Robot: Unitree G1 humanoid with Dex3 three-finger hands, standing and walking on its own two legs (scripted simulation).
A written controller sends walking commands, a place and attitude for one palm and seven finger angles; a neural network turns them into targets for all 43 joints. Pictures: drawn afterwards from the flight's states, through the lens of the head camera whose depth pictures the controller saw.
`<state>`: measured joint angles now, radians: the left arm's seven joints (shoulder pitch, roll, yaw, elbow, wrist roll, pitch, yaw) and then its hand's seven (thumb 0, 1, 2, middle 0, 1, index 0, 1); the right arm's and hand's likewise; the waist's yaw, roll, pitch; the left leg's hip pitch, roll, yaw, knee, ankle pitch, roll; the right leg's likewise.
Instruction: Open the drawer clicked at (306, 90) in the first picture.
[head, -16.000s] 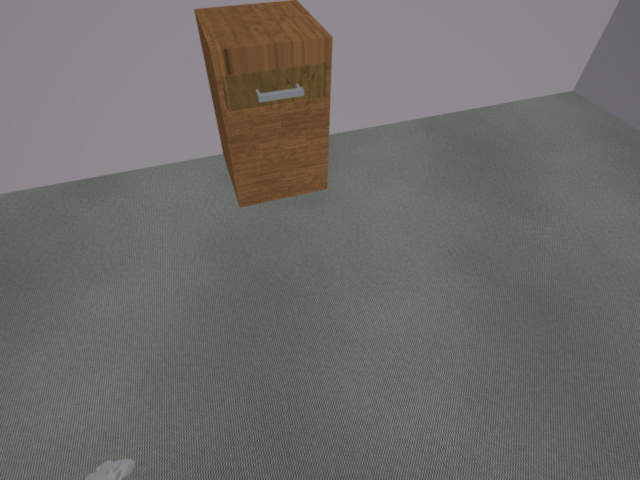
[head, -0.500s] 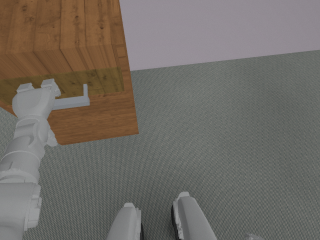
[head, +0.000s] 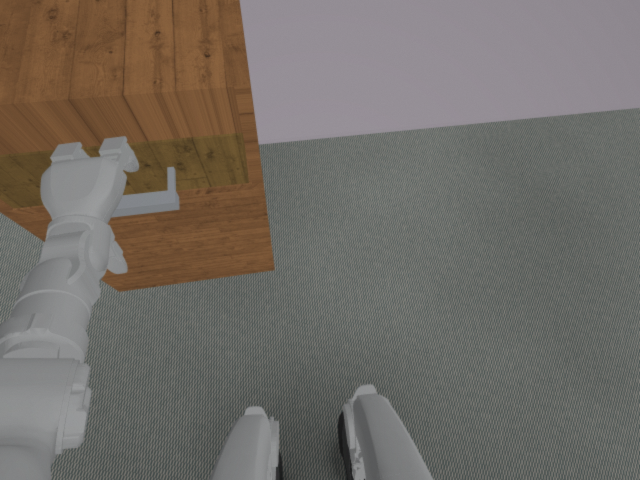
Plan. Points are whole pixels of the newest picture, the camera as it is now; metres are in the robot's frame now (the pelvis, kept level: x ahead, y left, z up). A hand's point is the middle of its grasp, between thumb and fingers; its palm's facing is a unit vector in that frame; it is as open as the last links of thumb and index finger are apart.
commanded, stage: move the hooked fingers above the handle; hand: left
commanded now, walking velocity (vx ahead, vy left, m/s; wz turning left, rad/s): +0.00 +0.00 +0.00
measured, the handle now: (119, 193) +0.53 +0.28 -0.10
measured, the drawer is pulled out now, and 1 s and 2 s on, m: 0.00 0.00 0.00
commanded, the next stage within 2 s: lower the fingers behind the handle in 0.86 s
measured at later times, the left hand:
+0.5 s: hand (111, 193) +0.49 +0.26 -0.04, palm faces +0.05 -0.05 -1.00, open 13.8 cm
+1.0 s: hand (106, 206) +0.48 +0.28 -0.06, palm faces -0.01 -0.04 -1.00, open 13.8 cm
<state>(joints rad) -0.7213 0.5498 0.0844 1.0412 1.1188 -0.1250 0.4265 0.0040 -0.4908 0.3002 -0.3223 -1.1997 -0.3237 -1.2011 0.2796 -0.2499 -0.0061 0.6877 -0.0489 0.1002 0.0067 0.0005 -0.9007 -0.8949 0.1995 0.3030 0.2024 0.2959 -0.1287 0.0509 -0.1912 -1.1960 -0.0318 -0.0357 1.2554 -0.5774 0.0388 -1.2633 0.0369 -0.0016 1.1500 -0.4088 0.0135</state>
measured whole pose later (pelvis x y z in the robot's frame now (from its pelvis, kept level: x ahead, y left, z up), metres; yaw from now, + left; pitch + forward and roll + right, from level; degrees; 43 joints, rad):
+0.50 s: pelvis +0.01 +0.00 -0.01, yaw +0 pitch +32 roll -4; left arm -0.74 0.56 0.11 1.01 1.15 -0.18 0.54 0.00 -0.49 0.30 -0.36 -1.23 -0.33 -1.21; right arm 0.24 -0.26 -0.02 0.69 -0.06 0.11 0.02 0.00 -0.90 -0.90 0.20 0.30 0.20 0.30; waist -0.13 0.05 -0.19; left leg -1.25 -0.03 -0.05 1.31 -0.62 0.04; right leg -1.32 0.04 -0.02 1.20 -0.45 0.01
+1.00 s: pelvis +0.00 +0.00 -0.02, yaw +0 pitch +32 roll -4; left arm -0.76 0.58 0.13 1.06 1.17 -0.16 0.52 0.00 -0.49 0.30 -0.32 -1.20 -0.32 -1.20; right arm 0.25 -0.27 -0.03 0.67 -0.07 0.11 0.02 0.00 -0.90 -0.90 0.20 0.30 0.20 0.30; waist -0.14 0.05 -0.19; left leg -1.29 -0.03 -0.05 1.34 -0.61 0.04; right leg -1.35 0.03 -0.02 1.23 -0.44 0.02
